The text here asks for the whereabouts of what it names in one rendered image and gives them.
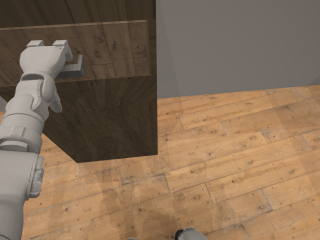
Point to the robot left hand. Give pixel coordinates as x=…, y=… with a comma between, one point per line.
x=49, y=60

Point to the drawer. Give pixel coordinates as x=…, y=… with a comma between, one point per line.
x=110, y=49

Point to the handle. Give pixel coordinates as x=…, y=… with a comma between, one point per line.
x=72, y=70

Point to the robot right shin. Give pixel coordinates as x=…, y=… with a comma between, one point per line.
x=188, y=229

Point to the right robot thigh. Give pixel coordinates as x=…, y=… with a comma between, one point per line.
x=192, y=235

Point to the cabinet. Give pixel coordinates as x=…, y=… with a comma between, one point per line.
x=102, y=118

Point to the robot left upper arm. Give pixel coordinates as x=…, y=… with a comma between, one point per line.
x=21, y=176

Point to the left robot forearm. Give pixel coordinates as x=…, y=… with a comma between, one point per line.
x=23, y=122

